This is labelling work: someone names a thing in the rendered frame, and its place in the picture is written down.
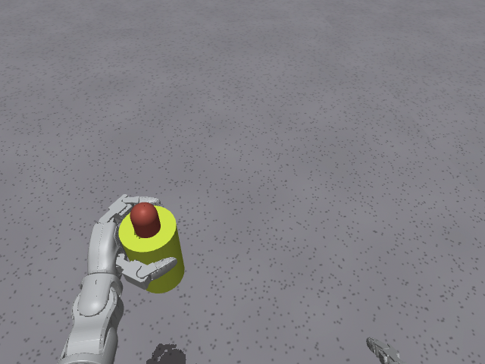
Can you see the right robot hand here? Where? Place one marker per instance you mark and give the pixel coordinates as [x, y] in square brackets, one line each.
[386, 353]

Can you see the bottle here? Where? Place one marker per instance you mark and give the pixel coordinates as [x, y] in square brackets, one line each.
[149, 234]

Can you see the left robot hand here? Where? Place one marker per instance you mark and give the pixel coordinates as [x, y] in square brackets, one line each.
[106, 252]

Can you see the left robot arm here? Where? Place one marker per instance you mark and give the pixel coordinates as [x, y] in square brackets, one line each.
[96, 312]

